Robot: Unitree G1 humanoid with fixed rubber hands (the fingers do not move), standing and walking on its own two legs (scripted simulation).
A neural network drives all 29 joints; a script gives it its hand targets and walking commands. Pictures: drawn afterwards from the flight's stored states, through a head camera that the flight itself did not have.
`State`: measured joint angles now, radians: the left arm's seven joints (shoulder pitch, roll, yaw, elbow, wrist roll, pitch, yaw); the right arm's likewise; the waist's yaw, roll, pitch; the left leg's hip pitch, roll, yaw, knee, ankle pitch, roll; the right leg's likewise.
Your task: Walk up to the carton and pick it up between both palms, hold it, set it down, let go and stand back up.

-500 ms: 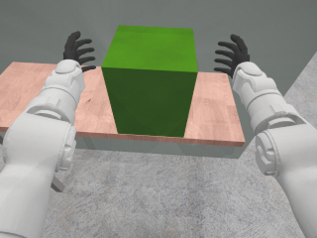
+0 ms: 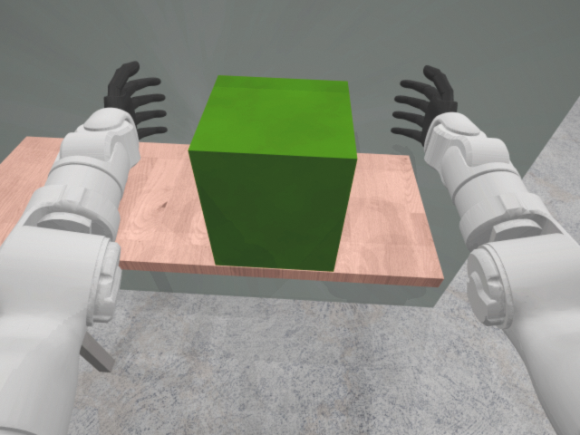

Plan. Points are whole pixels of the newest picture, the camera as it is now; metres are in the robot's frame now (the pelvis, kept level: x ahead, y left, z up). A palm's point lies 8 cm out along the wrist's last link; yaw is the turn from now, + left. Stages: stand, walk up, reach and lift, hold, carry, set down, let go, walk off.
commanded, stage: set down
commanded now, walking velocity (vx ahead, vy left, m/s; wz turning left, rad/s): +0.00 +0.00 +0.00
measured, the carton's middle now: (278, 177) +0.51 +0.00 +0.08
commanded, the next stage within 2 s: none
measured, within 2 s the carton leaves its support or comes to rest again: neither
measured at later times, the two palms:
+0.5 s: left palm (125, 176) +0.42 +0.20 +0.17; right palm (442, 180) +0.39 -0.22 +0.17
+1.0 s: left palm (116, 236) +0.37 +0.21 +0.12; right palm (440, 237) +0.34 -0.21 +0.11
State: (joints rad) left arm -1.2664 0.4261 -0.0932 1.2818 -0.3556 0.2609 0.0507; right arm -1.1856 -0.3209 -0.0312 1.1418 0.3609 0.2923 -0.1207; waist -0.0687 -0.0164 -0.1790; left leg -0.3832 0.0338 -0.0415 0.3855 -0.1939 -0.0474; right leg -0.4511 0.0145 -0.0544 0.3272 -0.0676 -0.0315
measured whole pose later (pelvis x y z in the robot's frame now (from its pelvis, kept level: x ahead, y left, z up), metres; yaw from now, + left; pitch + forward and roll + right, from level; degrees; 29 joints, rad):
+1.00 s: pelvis -0.01 +0.01 +0.00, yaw -1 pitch -1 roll +0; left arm -0.56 0.31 0.08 0.52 -0.22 0.41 0.02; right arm -0.50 -0.24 -0.07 0.52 0.29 0.30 -0.09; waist -0.03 -0.03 -0.02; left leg -0.14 0.02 -0.02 0.37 -0.21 -0.03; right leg -0.23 0.01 -0.03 0.33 -0.09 -0.02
